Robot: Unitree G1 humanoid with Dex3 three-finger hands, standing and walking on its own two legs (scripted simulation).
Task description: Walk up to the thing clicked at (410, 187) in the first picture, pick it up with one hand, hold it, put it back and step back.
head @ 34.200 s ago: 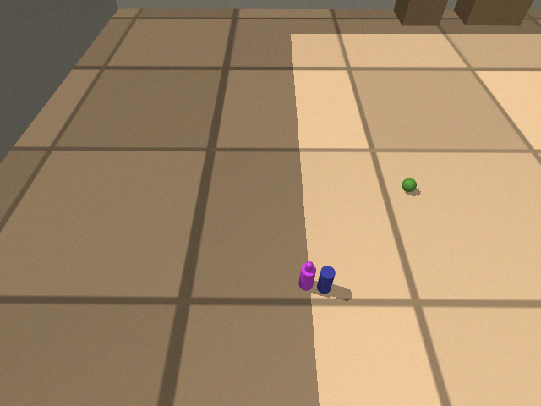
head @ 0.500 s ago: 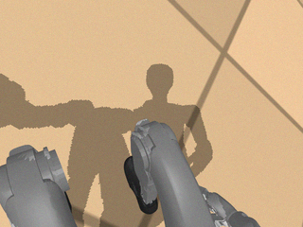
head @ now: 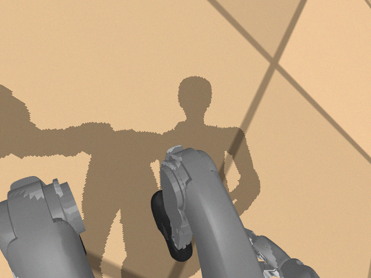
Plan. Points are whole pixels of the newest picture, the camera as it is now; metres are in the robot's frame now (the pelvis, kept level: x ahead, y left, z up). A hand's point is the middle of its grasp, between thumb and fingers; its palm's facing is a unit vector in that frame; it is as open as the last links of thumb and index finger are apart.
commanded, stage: withdraw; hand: left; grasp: from above
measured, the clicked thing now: out of the picture +0.41 +0.33 -0.27
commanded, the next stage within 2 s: home in 0.92 s
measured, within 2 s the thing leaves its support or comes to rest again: neither
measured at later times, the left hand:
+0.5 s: hand out of the picture +0.41 +0.37 -0.12, palm faces -0.29 -0.08 -0.96, open 14.0 cm
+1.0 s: hand out of the picture +0.38 +0.35 -0.12, palm faces -0.50 -0.13 -0.86, open 14.1 cm
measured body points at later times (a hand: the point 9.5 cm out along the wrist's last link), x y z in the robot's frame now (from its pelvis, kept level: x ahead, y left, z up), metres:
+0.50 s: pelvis +0.00 +0.00 +0.02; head +0.20 +0.10 +0.41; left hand +0.43 +0.37 -0.07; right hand +0.12 -0.24 -0.08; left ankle +0.07 +0.14 -0.27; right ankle +0.10 -0.12 -0.27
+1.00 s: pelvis -0.02 -0.01 +0.05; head +0.19 +0.11 +0.43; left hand +0.40 +0.36 -0.07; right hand +0.08 -0.28 -0.04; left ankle +0.07 +0.14 -0.27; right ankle +0.10 -0.11 -0.27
